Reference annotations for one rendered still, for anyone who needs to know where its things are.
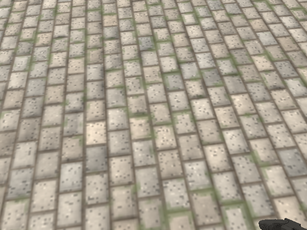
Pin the robot right hand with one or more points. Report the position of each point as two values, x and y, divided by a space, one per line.
279 224

